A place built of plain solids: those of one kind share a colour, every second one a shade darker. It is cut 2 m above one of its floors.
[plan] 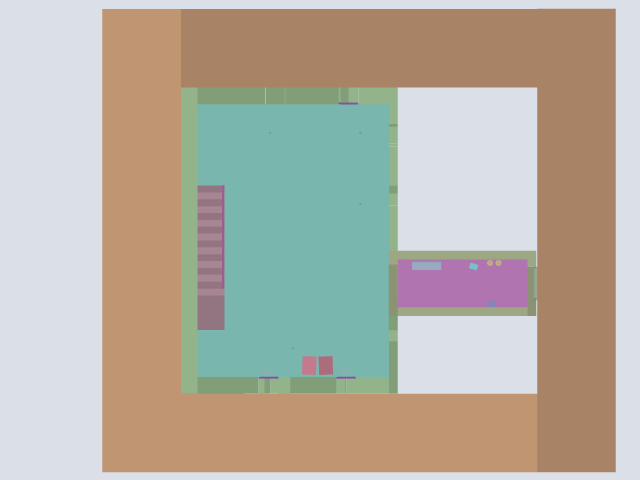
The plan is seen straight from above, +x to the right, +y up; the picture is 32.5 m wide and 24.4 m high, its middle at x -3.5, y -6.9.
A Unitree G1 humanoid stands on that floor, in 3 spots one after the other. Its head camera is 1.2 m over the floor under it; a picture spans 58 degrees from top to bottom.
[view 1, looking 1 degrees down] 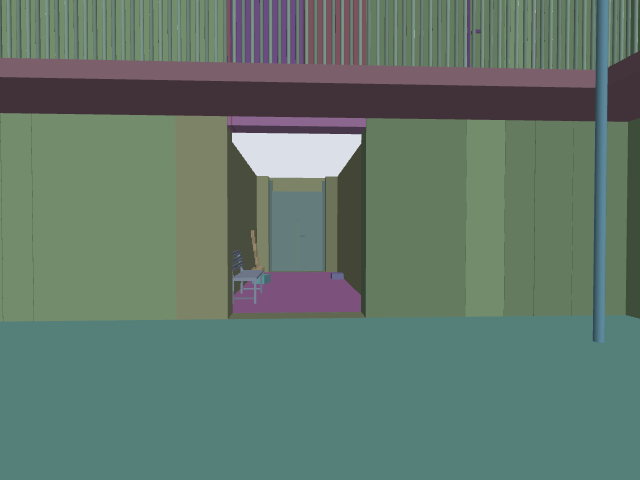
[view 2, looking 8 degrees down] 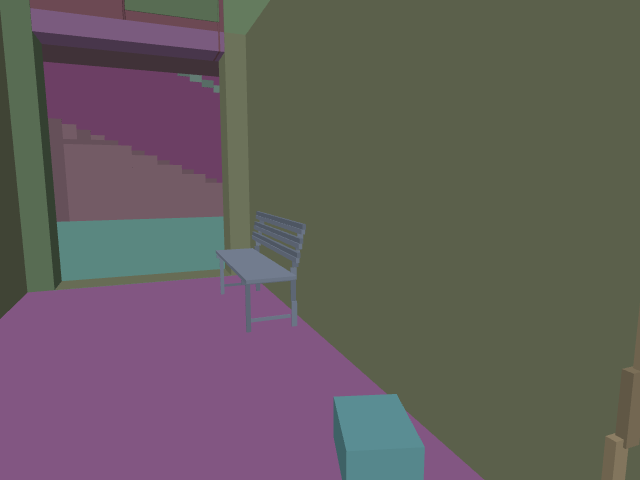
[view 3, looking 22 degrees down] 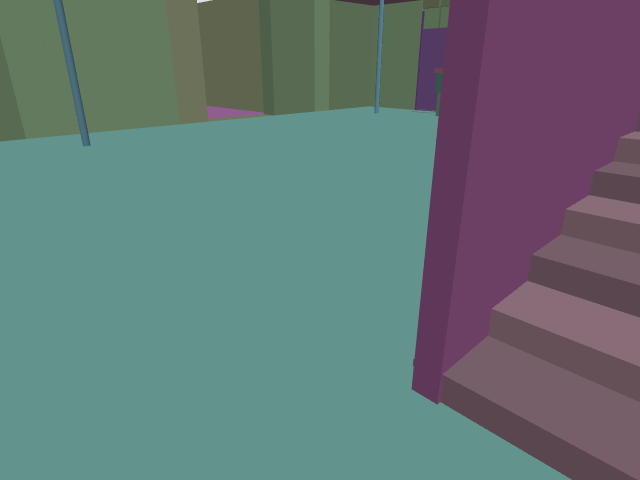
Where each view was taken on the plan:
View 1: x -6.03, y -9.10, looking -3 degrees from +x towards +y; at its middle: street_door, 13.40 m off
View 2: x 5.80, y -9.10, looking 158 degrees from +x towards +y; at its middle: wall_passage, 3.27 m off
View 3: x -9.10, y -2.90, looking -44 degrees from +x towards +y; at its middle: floor_court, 3.20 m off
